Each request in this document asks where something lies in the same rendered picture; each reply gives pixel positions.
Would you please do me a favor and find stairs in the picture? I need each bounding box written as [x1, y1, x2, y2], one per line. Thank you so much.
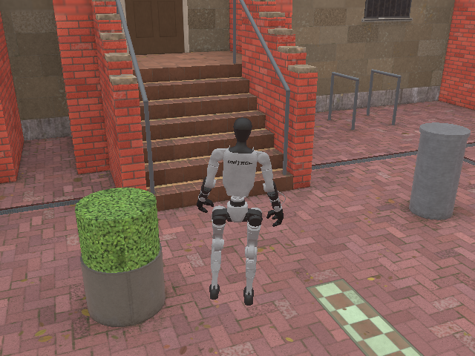
[133, 64, 294, 211]

